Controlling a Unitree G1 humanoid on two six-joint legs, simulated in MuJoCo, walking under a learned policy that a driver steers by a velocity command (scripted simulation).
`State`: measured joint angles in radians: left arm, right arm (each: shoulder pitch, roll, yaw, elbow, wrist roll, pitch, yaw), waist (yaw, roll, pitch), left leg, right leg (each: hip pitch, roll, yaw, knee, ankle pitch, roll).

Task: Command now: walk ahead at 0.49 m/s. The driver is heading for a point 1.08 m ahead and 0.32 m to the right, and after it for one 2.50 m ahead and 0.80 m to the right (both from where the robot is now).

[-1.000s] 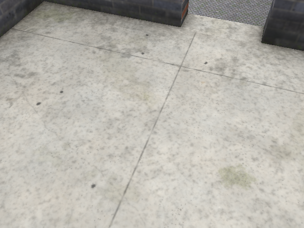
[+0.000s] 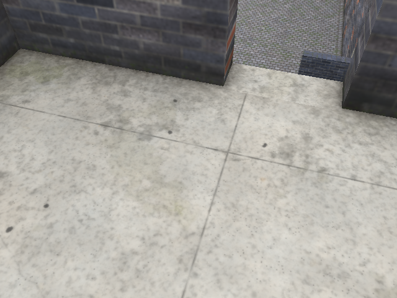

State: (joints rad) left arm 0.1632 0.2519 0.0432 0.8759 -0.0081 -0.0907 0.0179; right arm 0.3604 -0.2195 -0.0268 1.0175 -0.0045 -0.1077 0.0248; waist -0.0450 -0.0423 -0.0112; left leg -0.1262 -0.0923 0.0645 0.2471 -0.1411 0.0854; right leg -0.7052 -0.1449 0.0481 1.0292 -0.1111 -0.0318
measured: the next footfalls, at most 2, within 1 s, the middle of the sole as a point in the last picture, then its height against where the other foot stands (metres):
right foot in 0.26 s outside the picture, level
left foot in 0.82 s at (174, 265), level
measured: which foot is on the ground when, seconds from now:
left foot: down 0.00-0.28, up 0.30-0.80, down 0.82-1.00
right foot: up 0.00-0.24, down 0.26-0.84, up 0.86-1.00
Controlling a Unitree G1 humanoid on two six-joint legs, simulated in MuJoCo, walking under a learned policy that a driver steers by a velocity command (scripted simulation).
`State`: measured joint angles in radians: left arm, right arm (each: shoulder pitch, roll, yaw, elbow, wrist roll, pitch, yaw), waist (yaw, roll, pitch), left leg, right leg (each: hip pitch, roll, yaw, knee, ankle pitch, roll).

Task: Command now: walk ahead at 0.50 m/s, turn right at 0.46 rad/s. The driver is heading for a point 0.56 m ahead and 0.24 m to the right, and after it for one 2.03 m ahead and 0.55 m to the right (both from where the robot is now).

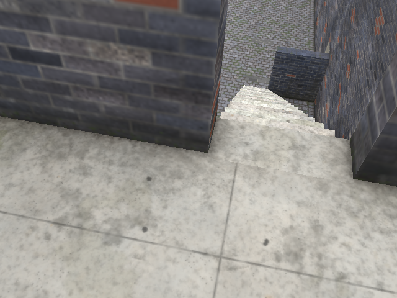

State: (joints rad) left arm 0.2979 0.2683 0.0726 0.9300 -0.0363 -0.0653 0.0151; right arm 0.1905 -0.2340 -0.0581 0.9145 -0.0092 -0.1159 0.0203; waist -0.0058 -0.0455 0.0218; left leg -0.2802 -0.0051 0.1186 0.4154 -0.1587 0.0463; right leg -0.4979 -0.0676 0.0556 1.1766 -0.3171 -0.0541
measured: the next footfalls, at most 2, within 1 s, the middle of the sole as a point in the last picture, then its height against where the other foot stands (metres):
right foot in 0.40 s outside the picture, level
left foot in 0.88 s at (228, 247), level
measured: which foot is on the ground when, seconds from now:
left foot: down 0.00-0.40, up 0.42-0.86, down 0.88-1.00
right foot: up 0.00-0.38, down 0.40-0.88, up 0.90-1.00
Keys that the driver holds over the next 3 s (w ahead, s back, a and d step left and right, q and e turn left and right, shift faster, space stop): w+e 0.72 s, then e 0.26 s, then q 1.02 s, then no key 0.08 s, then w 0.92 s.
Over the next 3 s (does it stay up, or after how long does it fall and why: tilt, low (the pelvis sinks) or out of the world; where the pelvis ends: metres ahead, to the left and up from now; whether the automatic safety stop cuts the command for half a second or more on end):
stays up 0.65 -0.11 0.00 its command is cut before an obstacle after 2.1 s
